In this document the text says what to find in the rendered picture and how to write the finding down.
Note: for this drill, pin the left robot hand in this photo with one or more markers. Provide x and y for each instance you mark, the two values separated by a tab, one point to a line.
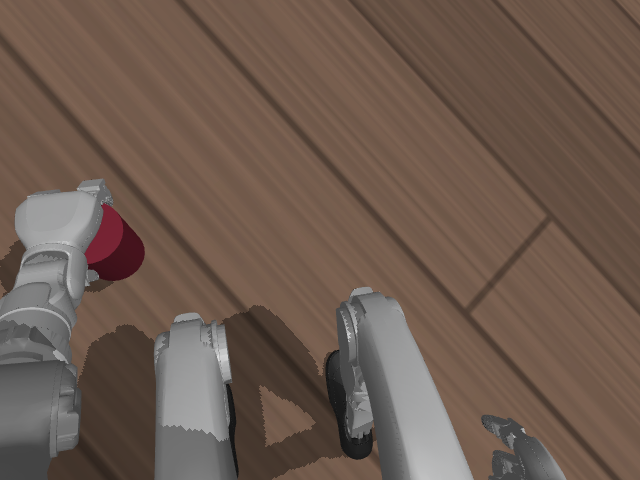
70	218

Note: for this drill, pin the can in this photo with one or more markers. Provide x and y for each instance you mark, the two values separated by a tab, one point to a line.
116	252

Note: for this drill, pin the right robot hand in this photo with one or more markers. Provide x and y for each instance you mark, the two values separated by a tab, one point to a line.
532	461

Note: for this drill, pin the right robot foot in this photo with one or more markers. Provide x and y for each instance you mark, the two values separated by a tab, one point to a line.
353	447

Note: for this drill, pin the left robot arm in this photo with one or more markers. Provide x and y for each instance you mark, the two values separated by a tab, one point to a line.
40	404

